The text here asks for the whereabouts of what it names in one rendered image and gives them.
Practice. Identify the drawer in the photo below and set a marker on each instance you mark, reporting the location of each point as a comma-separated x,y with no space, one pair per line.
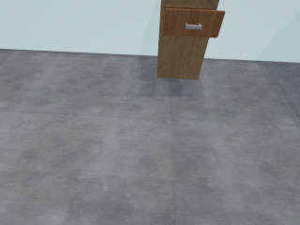
175,19

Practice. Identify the handle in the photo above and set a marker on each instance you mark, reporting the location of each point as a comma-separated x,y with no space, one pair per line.
194,26

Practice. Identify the cabinet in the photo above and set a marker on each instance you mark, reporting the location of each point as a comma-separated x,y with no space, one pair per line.
181,57

